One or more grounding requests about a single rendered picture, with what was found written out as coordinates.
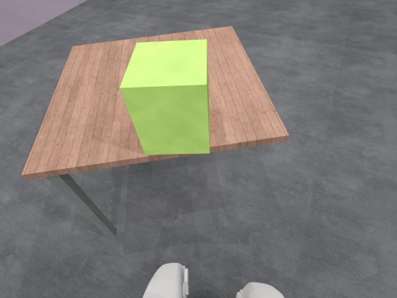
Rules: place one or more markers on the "robot thigh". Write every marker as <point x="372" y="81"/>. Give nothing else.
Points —
<point x="169" y="281"/>
<point x="258" y="290"/>

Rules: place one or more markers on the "robot left thigh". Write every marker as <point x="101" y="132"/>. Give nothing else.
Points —
<point x="169" y="281"/>

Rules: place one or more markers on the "robot right thigh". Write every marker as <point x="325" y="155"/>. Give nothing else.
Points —
<point x="258" y="290"/>

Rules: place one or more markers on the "table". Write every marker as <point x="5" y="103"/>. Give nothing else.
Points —
<point x="88" y="126"/>

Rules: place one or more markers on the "carton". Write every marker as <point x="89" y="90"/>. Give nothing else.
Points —
<point x="165" y="88"/>

